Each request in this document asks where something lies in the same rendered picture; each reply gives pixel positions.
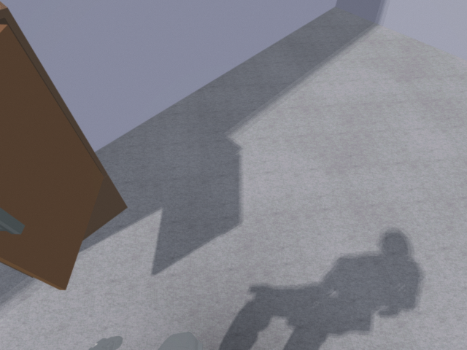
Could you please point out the cupboard door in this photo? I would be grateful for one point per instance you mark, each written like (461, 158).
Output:
(48, 180)

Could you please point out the handle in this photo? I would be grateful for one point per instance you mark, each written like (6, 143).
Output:
(9, 223)

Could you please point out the robot left thigh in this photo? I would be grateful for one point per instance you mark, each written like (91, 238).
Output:
(181, 341)

